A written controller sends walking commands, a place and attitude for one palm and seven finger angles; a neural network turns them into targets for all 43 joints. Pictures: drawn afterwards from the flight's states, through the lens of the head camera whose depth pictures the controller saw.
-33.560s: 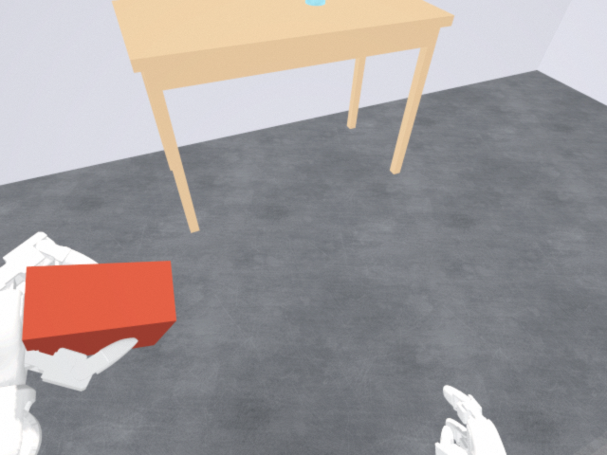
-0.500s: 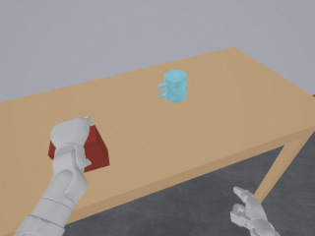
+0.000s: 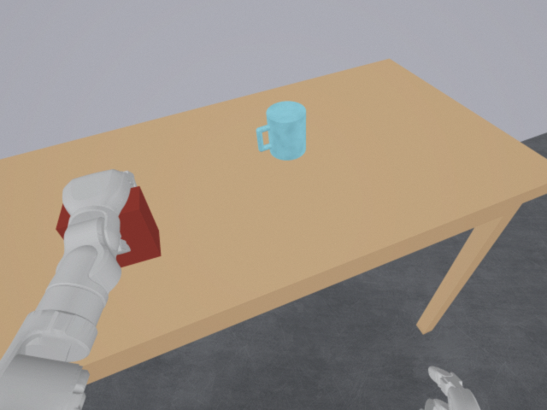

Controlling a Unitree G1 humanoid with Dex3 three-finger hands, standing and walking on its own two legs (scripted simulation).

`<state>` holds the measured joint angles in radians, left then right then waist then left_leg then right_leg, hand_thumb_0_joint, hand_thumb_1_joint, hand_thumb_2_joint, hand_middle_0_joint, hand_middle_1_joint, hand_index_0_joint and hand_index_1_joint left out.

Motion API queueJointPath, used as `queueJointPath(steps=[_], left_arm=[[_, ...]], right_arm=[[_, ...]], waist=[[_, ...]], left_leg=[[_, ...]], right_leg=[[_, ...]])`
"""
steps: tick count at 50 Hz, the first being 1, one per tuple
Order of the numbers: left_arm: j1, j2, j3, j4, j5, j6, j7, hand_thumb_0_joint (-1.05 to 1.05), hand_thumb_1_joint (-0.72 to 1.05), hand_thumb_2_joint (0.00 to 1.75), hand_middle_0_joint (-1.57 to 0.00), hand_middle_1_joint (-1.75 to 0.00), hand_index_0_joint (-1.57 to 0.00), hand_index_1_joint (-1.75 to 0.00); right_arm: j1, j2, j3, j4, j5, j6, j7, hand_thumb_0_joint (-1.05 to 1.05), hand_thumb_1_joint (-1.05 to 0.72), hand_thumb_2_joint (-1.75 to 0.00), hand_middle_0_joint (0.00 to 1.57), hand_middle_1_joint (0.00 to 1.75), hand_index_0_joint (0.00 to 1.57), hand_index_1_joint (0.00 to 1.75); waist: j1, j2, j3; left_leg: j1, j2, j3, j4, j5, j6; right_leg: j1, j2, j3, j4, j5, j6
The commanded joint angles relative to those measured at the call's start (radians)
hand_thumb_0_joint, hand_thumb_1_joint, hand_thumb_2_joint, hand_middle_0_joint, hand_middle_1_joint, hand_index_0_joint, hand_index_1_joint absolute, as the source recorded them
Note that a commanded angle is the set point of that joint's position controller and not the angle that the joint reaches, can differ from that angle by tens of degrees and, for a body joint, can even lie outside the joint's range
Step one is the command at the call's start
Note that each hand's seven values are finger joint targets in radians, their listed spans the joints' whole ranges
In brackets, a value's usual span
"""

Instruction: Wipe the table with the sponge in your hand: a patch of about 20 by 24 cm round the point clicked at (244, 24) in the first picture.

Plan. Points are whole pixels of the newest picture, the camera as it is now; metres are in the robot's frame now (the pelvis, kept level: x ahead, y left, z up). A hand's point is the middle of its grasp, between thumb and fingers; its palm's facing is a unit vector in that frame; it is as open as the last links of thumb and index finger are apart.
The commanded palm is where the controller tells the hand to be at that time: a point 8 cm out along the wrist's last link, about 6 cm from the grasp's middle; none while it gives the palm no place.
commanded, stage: wipe forward along the middle lane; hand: left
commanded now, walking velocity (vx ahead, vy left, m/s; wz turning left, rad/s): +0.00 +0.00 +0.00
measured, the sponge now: (118, 238) +0.36 +0.30 +0.05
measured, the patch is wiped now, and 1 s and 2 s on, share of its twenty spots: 1.00 1.00 1.00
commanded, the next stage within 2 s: slide back across to the first lane in 0.58 s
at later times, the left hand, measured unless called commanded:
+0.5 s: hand (107, 197) +0.41 +0.32 +0.09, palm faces -0.09 +0.01 -1.00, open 9.8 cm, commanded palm +0.40 +0.32 +0.12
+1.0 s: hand (96, 187) +0.43 +0.35 +0.10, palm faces -0.04 -0.02 -1.00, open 9.8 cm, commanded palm +0.40 +0.36 +0.15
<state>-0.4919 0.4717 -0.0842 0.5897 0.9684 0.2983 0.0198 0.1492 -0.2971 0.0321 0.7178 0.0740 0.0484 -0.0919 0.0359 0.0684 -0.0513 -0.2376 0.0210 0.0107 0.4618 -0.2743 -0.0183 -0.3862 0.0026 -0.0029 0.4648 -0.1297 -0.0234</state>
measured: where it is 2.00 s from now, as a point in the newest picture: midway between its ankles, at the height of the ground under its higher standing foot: outside the picture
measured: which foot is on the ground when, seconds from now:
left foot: down 0.00-1.00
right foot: down 0.00-1.00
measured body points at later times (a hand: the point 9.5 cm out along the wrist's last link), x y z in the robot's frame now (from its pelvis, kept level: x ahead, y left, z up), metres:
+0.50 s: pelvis +0.00 +0.01 +0.00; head +0.03 -0.01 +0.45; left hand +0.41 +0.32 +0.15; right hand +0.12 -0.25 -0.13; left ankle -0.02 +0.14 -0.74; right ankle +0.07 -0.10 -0.74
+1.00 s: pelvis +0.02 +0.03 +0.00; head +0.06 +0.01 +0.45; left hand +0.43 +0.34 +0.15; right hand +0.13 -0.24 -0.13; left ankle -0.02 +0.14 -0.74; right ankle +0.07 -0.10 -0.74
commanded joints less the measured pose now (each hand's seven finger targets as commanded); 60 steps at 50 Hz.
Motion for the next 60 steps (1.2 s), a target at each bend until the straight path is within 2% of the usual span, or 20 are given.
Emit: queueJointPath(steps=[1, 2, 10, 12, 15, 21, 22, 25, 30, 32, 36, 38, 41, 47, 48, 50, 52, 56, 59, 60], left_arm=[[-0.298, 0.259, 0.073, 0.051, 0.037, -0.015, 0.054, 0.0, 0.1, 1.3, -1.2, -1.6, -1.2, -1.6], [-0.309, 0.295, 0.105, 0.066, 0.04, -0.022, 0.059, 0.0, 0.1, 1.3, -1.2, -1.6, -1.2, -1.6], [-0.376, 0.281, 0.079, 0.181, 0.041, -0.058, 0.083, 0.0, 0.1, 1.3, -1.2, -1.6, -1.2, -1.6], [-0.423, 0.342, 0.118, 0.205, 0.049, -0.071, 0.09, 0.0, 0.1, 1.3, -1.2, -1.6, -1.2, -1.6], [-0.412, 0.285, 0.079, 0.244, 0.052, -0.082, 0.095, 0.0, 0.1, 1.3, -1.2, -1.6, -1.2, -1.6], [-0.511, 0.302, 0.072, 0.299, 0.061, -0.095, 0.108, 0.0, 0.1, 1.3, -1.2, -1.6, -1.2, -1.6], [-0.532, 0.341, 0.1, 0.296, 0.063, -0.1, 0.109, 0.0, 0.1, 1.3, -1.2, -1.6, -1.2, -1.6], [-0.55, 0.291, 0.059, 0.328, 0.07, -0.103, 0.115, 0.0, 0.1, 1.3, -1.2, -1.6, -1.2, -1.6], [-0.606, 0.313, 0.067, 0.356, 0.07, -0.107, 0.118, 0.0, 0.1, 1.3, -1.2, -1.6, -1.2, -1.6], [-0.585, 0.363, 0.115, 0.367, 0.066, -0.113, 0.12, 0.0, 0.1, 1.3, -1.2, -1.6, -1.2, -1.6], [-0.559, 0.313, 0.076, 0.357, 0.074, -0.119, 0.116, 0.0, 0.1, 1.3, -1.2, -1.6, -1.2, -1.6], [-0.552, 0.388, 0.137, 0.318, 0.077, -0.131, 0.118, 0.0, 0.1, 1.3, -1.2, -1.6, -1.2, -1.6], [-0.52, 0.367, 0.128, 0.292, 0.068, -0.131, 0.118, 0.0, 0.1, 1.3, -1.2, -1.6, -1.2, -1.6], [-0.47, 0.487, 0.223, 0.183, 0.066, -0.123, 0.121, 0.0, 0.1, 1.3, -1.2, -1.6, -1.2, -1.6], [-0.47, 0.456, 0.193, 0.172, 0.067, -0.117, 0.118, 0.0, 0.1, 1.3, -1.2, -1.6, -1.2, -1.6], [-0.446, 0.463, 0.197, 0.177, 0.059, -0.099, 0.11, 0.0, 0.1, 1.3, -1.2, -1.6, -1.2, -1.6], [-0.414, 0.478, 0.216, 0.139, 0.049, -0.09, 0.096, 0.0, 0.1, 1.3, -1.2, -1.6, -1.2, -1.6], [-0.417, 0.448, 0.173, 0.094, 0.048, -0.085, 0.055, 0.0, 0.1, 1.3, -1.2, -1.6, -1.2, -1.6], [-0.399, 0.479, 0.197, 0.074, 0.054, -0.1, 0.026, 0.0, 0.1, 1.3, -1.2, -1.6, -1.2, -1.6], [-0.376, 0.449, 0.181, 0.059, 0.049, -0.107, 0.015, 0.0, 0.1, 1.3, -1.2, -1.6, -1.2, -1.6]], right_arm=[[-0.104, -0.12, -0.045, -0.139, 0.005, -0.049, -0.015, 0.0, -0.9, -0.9, 0.2, 0.3, 0.2, 0.3], [-0.097, -0.124, -0.047, -0.134, 0.005, -0.051, -0.015, 0.0, -0.9, -0.9, 0.2, 0.3, 0.2, 0.3], [-0.051, -0.128, -0.054, -0.115, 0.009, -0.048, -0.011, 0.0, -0.9, -0.9, 0.2, 0.3, 0.2, 0.3], [-0.041, -0.133, -0.056, -0.103, 0.008, -0.047, -0.012, 0.0, -0.9, -0.9, 0.2, 0.3, 0.2, 0.3], [-0.023, -0.13, -0.058, -0.099, 0.009, -0.044, -0.005, 0.0, -0.9, -0.9, 0.2, 0.3, 0.2, 0.3], [0.003, -0.135, -0.06, -0.085, 0.01, -0.042, -0.005, 0.0, -0.9, -0.9, 0.2, 0.3, 0.2, 0.3], [0.003, -0.139, -0.059, -0.083, 0.01, -0.042, -0.005, 0.0, -0.9, -0.9, 0.2, 0.3, 0.2, 0.3], [0.023, -0.135, -0.061, -0.076, 0.01, -0.041, -0.002, 0.0, -0.9, -0.9, 0.2, 0.3, 0.2, 0.3], [0.044, -0.138, -0.061, -0.068, 0.007, -0.038, 0.0, 0.0, -0.9, -0.9, 0.2, 0.3, 0.2, 0.3], [0.049, -0.144, -0.061, -0.068, 0.005, -0.035, 0.0, 0.0, -0.9, -0.9, 0.2, 0.3, 0.2, 0.3], [0.056, -0.136, -0.066, -0.071, 0.006, -0.029, 0.007, 0.0, -0.9, -0.9, 0.2, 0.3, 0.2, 0.3], [0.06, -0.139, -0.069, -0.078, 0.003, -0.024, 0.009, 0.0, -0.9, -0.9, 0.2, 0.3, 0.2, 0.3], [0.044, -0.133, -0.069, -0.087, 0.008, -0.018, 0.01, 0.0, -0.9, -0.9, 0.2, 0.3, 0.2, 0.3], [0.007, -0.139, -0.069, -0.102, 0.011, -0.011, 0.017, 0.0, -0.9, -0.9, 0.2, 0.3, 0.2, 0.3], [0.004, -0.134, -0.07, -0.103, 0.013, -0.01, 0.017, 0.0, -0.9, -0.9, 0.2, 0.3, 0.2, 0.3], [-0.007, -0.139, -0.068, -0.099, 0.015, -0.008, 0.02, 0.0, -0.9, -0.9, 0.2, 0.3, 0.2, 0.3], [-0.025, -0.14, -0.068, -0.11, 0.017, -0.008, 0.021, 0.0, -0.9, -0.9, 0.2, 0.3, 0.2, 0.3], [-0.03, -0.141, -0.065, -0.117, 0.017, -0.007, 0.019, 0.0, -0.9, -0.9, 0.2, 0.3, 0.2, 0.3], [-0.024, -0.145, -0.067, -0.117, 0.014, -0.006, 0.016, 0.0, -0.9, -0.9, 0.2, 0.3, 0.2, 0.3], [-0.024, -0.142, -0.069, -0.122, 0.013, -0.006, 0.016, 0.0, -0.9, -0.9, 0.2, 0.3, 0.2, 0.3]], waist=[[-0.007, -0.162, -0.133], [-0.005, -0.165, -0.135], [-0.018, -0.16, -0.186], [-0.025, -0.151, -0.187], [-0.031, -0.146, -0.199], [-0.055, -0.16, -0.193], [-0.051, -0.138, -0.205], [-0.066, -0.14, -0.219], [-0.076, -0.141, -0.242], [-0.06, -0.142, -0.272], [-0.058, -0.108, -0.287], [-0.036, -0.108, -0.34], [-0.035, -0.116, -0.309], [0.011, -0.062, -0.326], [0.001, -0.064, -0.315], [0.001, -0.081, -0.274], [0.017, -0.056, -0.284], [0.001, -0.054, -0.273], [0.002, -0.048, -0.28], [0.002, -0.053, -0.28]], left_leg=[[-0.162, -0.058, 0.035, -0.081, -0.046, 0.047], [-0.165, -0.057, 0.029, -0.086, -0.048, 0.047], [-0.19, -0.055, 0.033, -0.078, -0.028, 0.05], [-0.2, -0.055, 0.027, -0.079, -0.035, 0.049], [-0.192, -0.051, 0.029, -0.073, 0.004, 0.05], [-0.202, -0.047, 0.026, -0.076, -0.015, 0.054], [-0.205, -0.048, 0.018, -0.08, -0.004, 0.051], [-0.192, -0.044, 0.022, -0.068, 0.03, 0.052], [-0.193, -0.041, 0.017, -0.063, 0.042, 0.052], [-0.203, -0.042, 0.015, -0.063, 0.073, 0.052], [-0.172, -0.041, 0.022, -0.056, 0.108, 0.052], [-0.164, -0.042, 0.018, -0.056, 0.152, 0.054], [-0.152, -0.042, 0.022, -0.067, 0.16, 0.057], [-0.121, -0.049, 0.013, -0.09, 0.223, 0.058], [-0.109, -0.047, 0.017, -0.09, 0.228, 0.06], [-0.109, -0.047, 0.019, -0.096, 0.216, 0.062], [-0.095, -0.05, 0.013, -0.104, 0.243, 0.06], [-0.062, -0.047, 0.011, -0.105, 0.262, 0.063], [-0.04, -0.047, 0.005, -0.098, 0.298, 0.062], [-0.028, -0.045, 0.006, -0.093, 0.318, 0.063]], right_leg=[[0.182, -0.009, 0.046, -0.121, -0.248, -0.006], [0.181, -0.006, 0.048, -0.12, -0.249, -0.009], [0.19, -0.01, 0.038, -0.109, -0.201, -0.005], [0.182, -0.008, 0.041, -0.11, -0.205, -0.006], [0.179, -0.005, 0.027, -0.096, -0.138, -0.009], [0.146, -0.005, 0.021, -0.101, -0.149, -0.005], [0.15, -0.002, 0.022, -0.096, -0.138, -0.01], [0.138, -0.001, 0.013, -0.082, -0.083, -0.011], [0.139, 0.0, 0.009, -0.076, -0.057, -0.01], [0.172, -0.001, 0.013, -0.072, -0.015, -0.013], [0.173, 0.0, 0.007, -0.063, 0.03, -0.016], [0.232, 0.0, 0.009, -0.053, 0.078, -0.02], [0.24, 0.0, 0.003, -0.062, 0.09, -0.019], [0.315, -0.001, 0.004, -0.058, 0.134, -0.03], [0.311, -0.002, 0.002, -0.059, 0.139, -0.028], [0.305, -0.002, 0.0, -0.072, 0.125, -0.026], [0.326, -0.002, -0.001, -0.071, 0.147, -0.031], [0.321, -0.001, -0.008, -0.078, 0.166, -0.034], [0.322, 0.002, -0.013, -0.075, 0.194, -0.039], [0.318, 0.002, -0.017, -0.074, 0.212, -0.04]])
